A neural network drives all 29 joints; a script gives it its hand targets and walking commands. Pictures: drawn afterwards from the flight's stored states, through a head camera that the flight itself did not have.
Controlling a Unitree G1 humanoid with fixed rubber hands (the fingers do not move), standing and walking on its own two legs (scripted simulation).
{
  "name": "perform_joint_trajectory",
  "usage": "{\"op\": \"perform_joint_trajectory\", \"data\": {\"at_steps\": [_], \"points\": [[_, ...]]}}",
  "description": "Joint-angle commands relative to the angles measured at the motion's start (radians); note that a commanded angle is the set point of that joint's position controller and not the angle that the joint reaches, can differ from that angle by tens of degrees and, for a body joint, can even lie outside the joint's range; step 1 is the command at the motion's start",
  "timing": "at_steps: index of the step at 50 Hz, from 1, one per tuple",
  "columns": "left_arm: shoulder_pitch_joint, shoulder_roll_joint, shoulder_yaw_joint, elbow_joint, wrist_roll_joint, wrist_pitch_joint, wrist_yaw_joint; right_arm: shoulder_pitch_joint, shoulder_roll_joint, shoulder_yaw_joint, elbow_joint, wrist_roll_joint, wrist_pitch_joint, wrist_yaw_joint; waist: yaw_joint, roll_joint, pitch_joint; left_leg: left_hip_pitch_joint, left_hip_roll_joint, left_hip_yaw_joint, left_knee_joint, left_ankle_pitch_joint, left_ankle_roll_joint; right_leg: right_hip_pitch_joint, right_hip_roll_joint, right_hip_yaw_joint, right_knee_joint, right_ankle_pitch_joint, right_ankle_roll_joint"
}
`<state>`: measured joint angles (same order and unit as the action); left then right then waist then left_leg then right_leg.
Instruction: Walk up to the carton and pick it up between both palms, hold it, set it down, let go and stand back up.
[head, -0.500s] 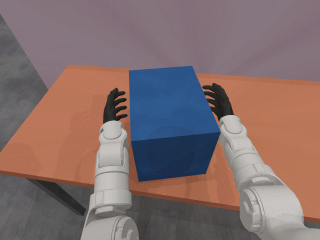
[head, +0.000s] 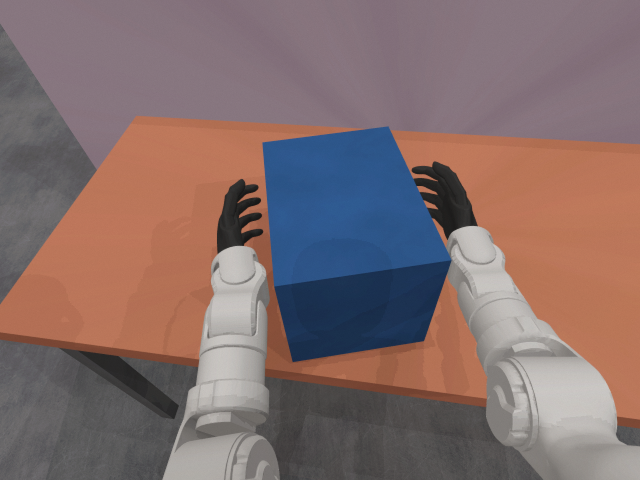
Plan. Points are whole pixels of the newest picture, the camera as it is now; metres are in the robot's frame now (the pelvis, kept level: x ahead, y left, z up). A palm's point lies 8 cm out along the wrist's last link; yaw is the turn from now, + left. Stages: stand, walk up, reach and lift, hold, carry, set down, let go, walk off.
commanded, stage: set down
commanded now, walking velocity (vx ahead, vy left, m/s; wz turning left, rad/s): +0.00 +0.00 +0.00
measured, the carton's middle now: (342, 240) +0.44 +0.03 +0.01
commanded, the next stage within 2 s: none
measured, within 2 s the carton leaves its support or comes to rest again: rests again in 0.34 s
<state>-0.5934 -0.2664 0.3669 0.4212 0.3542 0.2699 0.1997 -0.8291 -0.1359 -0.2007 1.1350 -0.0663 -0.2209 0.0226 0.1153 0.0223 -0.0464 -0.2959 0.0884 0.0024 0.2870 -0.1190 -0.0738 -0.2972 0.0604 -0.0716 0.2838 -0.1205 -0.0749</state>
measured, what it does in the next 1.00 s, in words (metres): stands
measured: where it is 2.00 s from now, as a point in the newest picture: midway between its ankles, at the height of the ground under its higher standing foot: outside the picture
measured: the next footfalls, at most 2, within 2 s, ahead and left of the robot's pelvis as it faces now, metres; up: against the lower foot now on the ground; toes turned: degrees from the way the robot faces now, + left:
none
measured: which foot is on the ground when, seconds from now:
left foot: down 0.00-1.00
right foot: down 0.00-1.00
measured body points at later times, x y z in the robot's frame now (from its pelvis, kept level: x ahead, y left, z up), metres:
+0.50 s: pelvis +0.00 -0.02 +0.00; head +0.05 -0.03 +0.45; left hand +0.38 +0.16 +0.09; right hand +0.46 -0.12 +0.07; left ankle +0.01 +0.17 -0.75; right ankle +0.01 -0.07 -0.75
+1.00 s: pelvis +0.00 -0.02 +0.00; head +0.06 -0.03 +0.45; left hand +0.38 +0.16 +0.08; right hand +0.45 -0.12 +0.07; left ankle +0.00 +0.16 -0.75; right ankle +0.01 -0.07 -0.75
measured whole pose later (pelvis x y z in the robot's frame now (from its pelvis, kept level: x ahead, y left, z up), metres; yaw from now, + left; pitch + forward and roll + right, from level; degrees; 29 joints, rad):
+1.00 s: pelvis +0.00 -0.02 +0.00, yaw +1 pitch +9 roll +1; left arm -0.62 -0.28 0.49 0.49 0.42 0.08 0.14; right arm -0.84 -0.06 -0.41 1.11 -0.24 -0.27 0.05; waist 0.12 0.00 -0.03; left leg -0.31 0.09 0.01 0.25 -0.09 -0.02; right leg -0.34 0.07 -0.08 0.30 -0.12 -0.10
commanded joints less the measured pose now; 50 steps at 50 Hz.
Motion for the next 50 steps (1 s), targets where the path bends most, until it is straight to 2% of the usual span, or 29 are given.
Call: {"op": "perform_joint_trajectory", "data": {"at_steps": [1,4,6,8,9,11,13,14,15,16,18,21,22,23,24,25,27,32,34,35,37,38,39,41,42,44,45,47,50], "points": [[-0.538,-0.418,-0.31,-0.067,-0.04,-0.069,-0.04,-0.639,0.392,0.113,-0.112,-0.044,-0.021,0.116,0.03,-0.068,-0.52,0.242,-0.043,0.064,0.036,0.28,0.079,0.111,-0.007,-0.03,-0.014,0.129,0.031],[-0.568,-0.425,-0.29,-0.053,-0.038,-0.079,-0.034,-0.646,0.393,0.057,-0.103,-0.073,-0.011,0.129,0.023,-0.058,-0.52,0.225,-0.043,0.068,0.027,0.229,0.079,0.083,-0.009,-0.036,-0.021,0.052,0.024],[-0.56,-0.406,-0.254,-0.025,-0.03,-0.074,-0.035,-0.653,0.391,0.031,-0.088,-0.091,-0.006,0.135,0.036,-0.079,-0.51,0.209,-0.047,0.078,0.02,0.196,0.089,0.088,-0.013,-0.028,-0.025,0.023,0.023],[-0.583,-0.401,-0.245,-0.03,-0.022,-0.081,-0.037,-0.63,0.397,-0.001,-0.063,-0.121,0.002,0.136,0.025,-0.07,-0.519,0.2,-0.051,0.082,0.01,0.18,0.09,0.094,-0.02,-0.024,-0.026,0.017,0.029],[-0.562,-0.404,-0.228,-0.022,-0.016,-0.083,-0.038,-0.625,0.405,0.002,-0.052,-0.119,0.007,0.141,0.03,-0.082,-0.51,0.193,-0.053,0.083,0.008,0.182,0.091,0.116,-0.018,-0.022,-0.025,0.031,0.027],[-0.541,-0.399,-0.21,0.004,-0.004,-0.083,-0.05,-0.605,0.401,-0.016,-0.056,-0.143,0.005,0.135,0.016,-0.085,-0.468,0.172,-0.057,0.088,0.006,0.187,0.094,0.133,-0.025,-0.016,-0.025,0.067,0.039],[-0.508,-0.397,-0.199,0.004,0.001,-0.092,-0.065,-0.574,0.402,-0.002,-0.059,-0.152,-0.005,0.129,0.021,-0.105,-0.49,0.152,-0.06,0.09,0.011,0.227,0.093,0.195,-0.032,-0.009,-0.005,0.176,0.053],[-0.506,-0.391,-0.19,0.004,0.003,-0.1,-0.068,-0.574,0.407,-0.005,-0.053,-0.155,-0.007,0.13,0.021,-0.1,-0.489,0.154,-0.062,0.09,0.007,0.226,0.093,0.201,-0.032,-0.006,-0.004,0.18,0.059],[-0.526,-0.393,-0.192,0.008,0.013,-0.107,-0.071,-0.58,0.404,-0.026,-0.056,-0.165,-0.011,0.129,0.004,-0.086,-0.498,0.148,-0.064,0.087,0.008,0.232,0.089,0.193,-0.031,-0.011,-0.002,0.189,0.057],[-0.502,-0.393,-0.183,0.001,0.016,-0.115,-0.074,-0.567,0.407,-0.016,-0.051,-0.172,-0.017,0.128,0.018,-0.084,-0.501,0.134,-0.066,0.09,0.01,0.243,0.092,0.216,-0.031,-0.008,0.006,0.21,0.057],[-0.47,-0.387,-0.178,0.013,0.024,-0.121,-0.08,-0.556,0.412,-0.001,-0.062,-0.17,-0.025,0.123,0.022,-0.097,-0.473,0.125,-0.07,0.092,0.008,0.237,0.093,0.232,-0.039,0.004,0.008,0.242,0.067],[-0.459,-0.392,-0.175,0.022,0.022,-0.142,-0.095,-0.538,0.418,0.017,-0.059,-0.178,-0.036,0.113,0.005,-0.119,-0.473,0.074,-0.067,0.084,0.003,0.231,0.096,0.298,-0.053,0.011,0.031,0.339,0.084],[-0.45,-0.38,-0.164,0.029,0.023,-0.144,-0.098,-0.535,0.42,0.017,-0.061,-0.179,-0.039,0.109,0.01,-0.127,-0.467,0.06,-0.07,0.087,0.0,0.231,0.1,0.316,-0.056,0.014,0.039,0.363,0.092],[-0.436,-0.386,-0.159,0.048,0.029,-0.146,-0.102,-0.534,0.425,0.029,-0.064,-0.179,-0.039,0.106,0.009,-0.138,-0.455,0.052,-0.068,0.085,-0.005,0.232,0.102,0.309,-0.055,0.015,0.039,0.369,0.093],[-0.447,-0.385,-0.172,0.036,0.021,-0.154,-0.105,-0.523,0.423,0.021,-0.057,-0.18,-0.044,0.105,-0.002,-0.124,-0.442,0.049,-0.066,0.082,-0.006,0.22,0.104,0.295,-0.061,0.014,0.039,0.347,0.095],[-0.427,-0.39,-0.157,0.053,0.032,-0.158,-0.107,-0.518,0.439,0.032,-0.059,-0.181,-0.049,0.106,0.013,-0.129,-0.451,0.049,-0.067,0.087,-0.003,0.232,0.101,0.311,-0.054,0.012,0.043,0.366,0.093],[-0.422,-0.386,-0.159,0.057,0.032,-0.169,-0.114,-0.511,0.438,0.03,-0.048,-0.188,-0.052,0.101,0.006,-0.129,-0.436,0.049,-0.065,0.085,-0.002,0.235,0.1,0.306,-0.063,0.02,0.042,0.391,0.093],[-0.399,-0.391,-0.157,0.067,0.045,-0.177,-0.117,-0.469,0.449,0.018,-0.026,-0.192,-0.059,0.103,0.008,-0.106,-0.422,0.046,-0.059,0.087,-0.013,0.201,0.102,0.281,-0.073,0.023,0.025,0.313,0.087],[-0.386,-0.392,-0.148,0.069,0.057,-0.168,-0.114,-0.459,0.451,0.02,-0.023,-0.186,-0.055,0.106,0.02,-0.087,-0.405,0.063,-0.059,0.086,-0.01,0.209,0.102,0.259,-0.067,0.017,0.013,0.273,0.079],[-0.383,-0.388,-0.169,0.065,0.042,-0.173,-0.111,-0.463,0.444,0.02,-0.039,-0.185,-0.06,0.107,0.006,-0.096,-0.412,0.066,-0.059,0.081,-0.008,0.212,0.1,0.249,-0.067,0.017,0.014,0.287,0.079],[-0.371,-0.393,-0.16,0.065,0.055,-0.176,-0.112,-0.445,0.441,0.007,-0.022,-0.19,-0.058,0.111,0.005,-0.086,-0.391,0.065,-0.057,0.088,-0.007,0.204,0.098,0.233,-0.065,0.015,0.011,0.253,0.075],[-0.374,-0.382,-0.154,0.083,0.051,-0.176,-0.115,-0.446,0.441,0.016,-0.038,-0.198,-0.057,0.109,0.016,-0.108,-0.39,0.042,-0.059,0.09,-0.011,0.182,0.106,0.249,-0.07,0.02,0.007,0.246,0.079],[-0.373,-0.391,-0.154,0.073,0.051,-0.177,-0.116,-0.439,0.446,0.004,-0.025,-0.202,-0.057,0.109,0.002,-0.106,-0.391,0.04,-0.059,0.089,-0.012,0.172,0.103,0.251,-0.071,0.016,0.009,0.248,0.082],[-0.366,-0.383,-0.141,0.087,0.051,-0.185,-0.113,-0.447,0.449,0.011,-0.041,-0.202,-0.058,0.113,0.02,-0.121,-0.403,0.034,-0.056,0.089,-0.016,0.166,0.111,0.254,-0.074,0.022,0.008,0.222,0.082],[-0.364,-0.379,-0.126,0.097,0.062,-0.181,-0.117,-0.424,0.448,-0.005,-0.028,-0.209,-0.049,0.112,0.011,-0.12,-0.375,0.034,-0.061,0.094,-0.022,0.148,0.116,0.242,-0.08,0.024,0.002,0.201,0.083],[-0.358,-0.385,-0.113,0.105,0.066,-0.177,-0.122,-0.426,0.464,-0.005,-0.039,-0.218,-0.046,0.121,0.025,-0.128,-0.375,0.021,-0.06,0.095,-0.027,0.133,0.118,0.257,-0.074,0.021,0.005,0.192,0.082],[-0.358,-0.385,-0.114,0.096,0.069,-0.182,-0.124,-0.411,0.466,-0.016,-0.03,-0.226,-0.043,0.123,0.016,-0.117,-0.371,0.027,-0.059,0.093,-0.03,0.133,0.117,0.243,-0.077,0.02,0.0,0.181,0.081],[-0.352,-0.383,-0.097,0.105,0.081,-0.179,-0.125,-0.406,0.454,-0.03,-0.031,-0.236,-0.041,0.13,0.021,-0.112,-0.358,0.042,-0.059,0.097,-0.033,0.133,0.123,0.217,-0.073,0.013,-0.009,0.118,0.077],[-0.347,-0.407,-0.116,0.086,0.08,-0.182,-0.117,-0.398,0.461,-0.05,-0.033,-0.248,-0.046,0.14,0.024,-0.08,-0.365,0.085,-0.052,0.095,-0.008,0.176,0.106,0.166,-0.068,0.008,-0.018,0.087,0.057]]}}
